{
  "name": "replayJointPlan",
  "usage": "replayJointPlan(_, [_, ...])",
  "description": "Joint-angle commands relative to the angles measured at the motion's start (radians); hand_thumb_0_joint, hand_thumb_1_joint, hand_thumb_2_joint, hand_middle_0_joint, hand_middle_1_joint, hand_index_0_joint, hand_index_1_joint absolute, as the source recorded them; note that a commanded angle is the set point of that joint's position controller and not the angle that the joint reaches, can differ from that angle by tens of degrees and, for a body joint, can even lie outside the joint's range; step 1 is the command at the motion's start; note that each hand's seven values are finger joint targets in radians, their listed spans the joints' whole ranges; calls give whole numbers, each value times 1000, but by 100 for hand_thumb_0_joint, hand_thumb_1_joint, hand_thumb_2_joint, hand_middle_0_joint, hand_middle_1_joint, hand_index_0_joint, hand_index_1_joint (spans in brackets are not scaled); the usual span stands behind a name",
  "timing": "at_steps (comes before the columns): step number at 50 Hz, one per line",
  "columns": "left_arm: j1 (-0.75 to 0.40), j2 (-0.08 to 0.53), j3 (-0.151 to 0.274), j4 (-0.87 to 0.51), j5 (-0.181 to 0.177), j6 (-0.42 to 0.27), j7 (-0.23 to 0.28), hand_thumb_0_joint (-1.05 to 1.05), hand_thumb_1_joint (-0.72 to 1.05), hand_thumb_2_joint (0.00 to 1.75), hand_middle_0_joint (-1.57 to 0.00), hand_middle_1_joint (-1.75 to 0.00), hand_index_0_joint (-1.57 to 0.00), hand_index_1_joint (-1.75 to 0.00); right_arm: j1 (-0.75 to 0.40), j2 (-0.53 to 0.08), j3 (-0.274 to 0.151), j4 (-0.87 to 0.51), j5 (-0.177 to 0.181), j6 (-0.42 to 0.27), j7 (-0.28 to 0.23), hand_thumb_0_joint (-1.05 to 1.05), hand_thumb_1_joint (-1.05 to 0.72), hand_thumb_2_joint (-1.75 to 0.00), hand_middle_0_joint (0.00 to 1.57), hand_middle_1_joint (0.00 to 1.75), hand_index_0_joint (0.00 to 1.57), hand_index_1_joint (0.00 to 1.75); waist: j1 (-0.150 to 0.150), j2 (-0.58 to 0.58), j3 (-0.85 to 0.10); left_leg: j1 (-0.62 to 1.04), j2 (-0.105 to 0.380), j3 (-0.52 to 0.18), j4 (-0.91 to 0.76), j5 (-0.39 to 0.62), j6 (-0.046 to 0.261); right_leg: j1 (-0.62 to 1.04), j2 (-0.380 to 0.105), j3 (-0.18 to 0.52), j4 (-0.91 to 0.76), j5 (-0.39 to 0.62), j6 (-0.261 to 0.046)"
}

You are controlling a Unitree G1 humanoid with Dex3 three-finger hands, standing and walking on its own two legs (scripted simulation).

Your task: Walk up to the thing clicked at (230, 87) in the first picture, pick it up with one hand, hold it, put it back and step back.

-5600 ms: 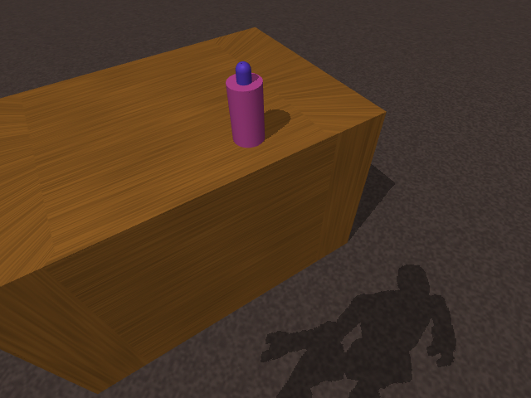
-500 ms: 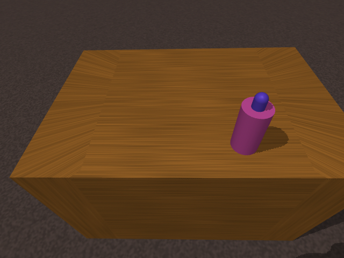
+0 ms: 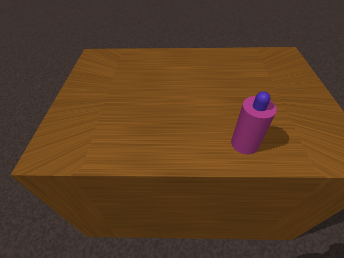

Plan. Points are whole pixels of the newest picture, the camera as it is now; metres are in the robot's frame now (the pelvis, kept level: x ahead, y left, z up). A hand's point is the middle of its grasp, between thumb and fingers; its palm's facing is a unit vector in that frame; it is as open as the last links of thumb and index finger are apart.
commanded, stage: stand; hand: right
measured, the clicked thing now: (253, 121) +0.47 -0.19 +0.02
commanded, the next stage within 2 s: rise first in 0.88 s
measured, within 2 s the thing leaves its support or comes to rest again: neither
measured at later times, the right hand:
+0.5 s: hand out of the picture +0.08 -0.26 -0.15, palm faces -0.01 +0.94 -0.34, open 7.4 cm
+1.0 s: hand out of the picture +0.09 -0.26 -0.15, palm faces -0.01 +0.94 -0.35, open 7.4 cm
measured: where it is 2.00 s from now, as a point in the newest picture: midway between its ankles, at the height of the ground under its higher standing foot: outside the picture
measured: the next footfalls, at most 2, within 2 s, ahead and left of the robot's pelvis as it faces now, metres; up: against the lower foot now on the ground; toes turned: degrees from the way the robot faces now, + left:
none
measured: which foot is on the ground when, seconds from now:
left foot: down 0.00-1.00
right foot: down 0.00-1.00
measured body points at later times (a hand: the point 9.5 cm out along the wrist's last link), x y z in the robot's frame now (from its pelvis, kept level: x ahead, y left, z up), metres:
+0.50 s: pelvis +0.00 +0.00 +0.00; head +0.02 +0.00 +0.45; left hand +0.08 +0.30 -0.14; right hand +0.08 -0.30 -0.13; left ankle +0.03 +0.13 -0.75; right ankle -0.03 -0.14 -0.75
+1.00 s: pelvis +0.01 +0.00 +0.00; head +0.02 +0.01 +0.45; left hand +0.08 +0.30 -0.13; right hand +0.09 -0.30 -0.13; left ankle +0.03 +0.13 -0.75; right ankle -0.03 -0.14 -0.75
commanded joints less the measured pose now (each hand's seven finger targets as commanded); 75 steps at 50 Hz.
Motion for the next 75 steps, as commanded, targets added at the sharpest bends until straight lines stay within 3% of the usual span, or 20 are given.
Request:
replayJointPlan(1, [-21, 209, 42, -58, 3, -23, 15, 0, 90, 90, -20, -30, -20, -30, -43, -223, -45, -57, -2, -19, -18, 0, -90, -90, 20, 30, 20, 30, 5, 27, -71, 90, 105, -89, -43, 93, 38, -72, -95, 60, -65, 83, -52])
replayJointPlan(9, [-22, 214, 43, -57, 3, -22, 16, 0, 90, 90, -20, -30, -20, -30, -41, -221, -44, -57, -3, -16, -17, 0, -90, -90, 20, 30, 20, 30, 5, 24, -51, 72, 103, -91, -52, 53, 37, -78, -94, 58, -67, 56, -52])
replayJointPlan(17, [-23, 215, 44, -61, 1, -25, 17, 0, 90, 90, -20, -30, -20, -30, -40, -213, -41, -62, -1, -22, -20, 0, -90, -90, 20, 30, 20, 30, 6, 20, -91, 101, 109, -83, -28, 195, 37, -42, -100, 57, -45, 167, -50])
replayJointPlan(22, [-23, 213, 43, -57, 4, -21, 17, 0, 90, 90, -20, -30, -20, -30, -42, -214, -41, -60, -2, -17, -19, 0, -90, -90, 20, 30, 20, 30, 4, 9, -39, 69, 101, -89, -49, 69, 34, -80, -94, 57, -68, 64, -51])
replayJointPlan(32, [-25, 221, 46, -65, 3, -27, 20, 0, 90, 90, -20, -30, -20, -30, -41, -213, -42, -67, -2, -18, -20, 0, -90, -90, 20, 30, 20, 30, 2, 12, -104, 111, 108, -78, -16, 196, 37, -40, -103, 57, -51, 193, -49])
replayJointPlan(48, [-21, 212, 46, -64, 6, -25, 20, 0, 90, 90, -20, -30, -20, -30, -42, -214, -41, -71, -2, -18, -22, 0, -90, -90, 20, 30, 20, 30, 6, 14, -85, 99, 109, -79, -27, 185, 39, -42, -98, 46, -56, 170, -47])
replayJointPlan(49, [-23, 219, 48, -63, 4, -24, 20, 0, 82, 82, -12, -22, -12, -22, -40, -213, -40, -71, -2, -18, -22, 0, -82, -82, 12, 22, 12, 22, 4, 13, -80, 101, 105, -77, -29, 178, 40, -45, -101, 54, -59, 168, -49])
replayJointPlan(50, [-374, 60, 41, -414, -77, -135, 29, 0, 74, 74, -4, -14, -4, -14, -391, -22, -5, -422, 72, -91, -34, 0, -74, -74, 7, 14, 6, 14, 31, -38, -94, -46, -9, 37, 52, 52, 14, -193, 27, -47, 48, 97, -37])
replayJointPlan(51, [-364, 66, 18, -426, -102, -155, 47, 0, 66, 66, -2, -6, 0, -6, -343, -71, -14, -458, 104, -131, -49, 0, -66, -66, 7, 6, 6, 6, -14, 27, -129, 33, -15, 46, 11, -36, 14, -145, 21, -40, 11, 33, -38])
replayJointPlan(52, [-273, 147, 63, -332, -101, -148, 65, 0, 58, 58, -2, -3, 0, -5, -234, -181, -75, -332, 95, -125, -71, 0, -58, -58, 6, 5, 6, 5, -25, 41, -60, 12, -15, 47, -9, -80, 13, -190, 27, -47, 2, -4, -44])
replayJointPlan(53, [-190, 191, 117, -264, -98, -132, 69, 0, 50, 50, -1, -3, 0, -5, -164, -202, -110, -268, 89, -110, -74, 0, -50, -50, 6, 4, 6, 4, -1, 44, -31, -28, -10, 54, 21, -83, 10, -194, 34, -56, 24, -22, -43])
replayJointPlan(54, [-146, 204, 162, -283, -96, -124, 75, 0, 42, 42, -2, -4, 0, -5, -167, -225, -150, -267, 90, -106, -83, 0, -42, -42, 6, 5, 6, 4, 5, 60, -121, -11, -7, 55, 38, -29, 3, -184, 37, -56, 50, 25, -49])
replayJointPlan(56, [-186, 158, 135, -320, -89, -136, 87, 0, 28, 27, -3, -4, -1, -5, -175, -218, -163, -363, 79, -125, -97, 0, -26, -26, 6, 4, 6, 4, -13, 7, -245, 36, 2, 46, 67, 58, 10, -166, 42, -55, 74, 117, -40])
replayJointPlan(59, [-25, 119, 191, -262, -44, -122, 78, 0, 17, 20, -3, -5, -4, -5, 77, -192, -229, -399, 47, -105, -92, 0, -14, -19, 6, 5, 6, 5, -24, -21, -267, 54, -11, 46, 79, 126, 22, -181, 47, -55, 73, 183, -39])
replayJointPlan(62, [-22, 66, 167, -365, -44, -114, 80, 0, 3, 14, -4, -5, -5, -4, 41, -176, -218, -568, 46, -102, -93, 0, 4, -15, 6, 5, 5, 5, -11, -33, -282, 87, -15, 50, 54, 165, 17, -163, 45, -58, 59, 206, -34])
replayJointPlan(65, [-47, 9, 133, -456, -53, -112, 81, 0, -14, 12, -4, -4, -4, -4, 23, -90, -170, -662, 56, -96, -86, 0, 19, -12, 5, 5, 5, 5, 2, 7, -212, 45, -19, 61, 32, 99, 12, -176, 37, -58, 44, 141, -38])
replayJointPlan(68, [-44, 0, 116, -529, -51, -122, 86, 0, -32, 10, -5, -5, -4, -5, 45, -112, -178, -809, 56, -108, -90, 0, 35, -9, 4, 5, 5, 6, -18, -12, -162, 28, -18, 70, 20, 30, 17, -183, 37, -53, 22, 88, -38])
replayJointPlan(69, [-70, 28, 131, -594, -49, -130, 91, 0, -37, 8, -5, -5, -5, -5, 50, -102, -166, -845, 55, -111, -91, 0, 40, -8, 4, 6, 5, 6, -9, 16, -167, 28, -19, 70, 17, 24, 16, -170, 36, -51, 21, 82, -41])
replayJointPlan(71, [-54, 81, 163, -647, -43, -138, 103, 0, -49, 6, -6, -5, -5, -6, 59, -144, -209, -904, 51, -115, -101, 0, 48, -6, 4, 6, 5, 6, -8, 16, -185, 39, -17, 70, 19, 48, 16, -140, 37, -49, 21, 108, -40])
replayJointPlan(75, [6, 49, 156, -708, -42, -148, 105, 0, -55, 4, -6, -5, -6, -6, 105, -121, -209, -1034, 51, -127, -106, 0, 56, -4, 4, 6, 4, 6, -17, -17, -177, 60, -21, 76, 38, 89, 23, -105, 32, -41, 20, 166, -33])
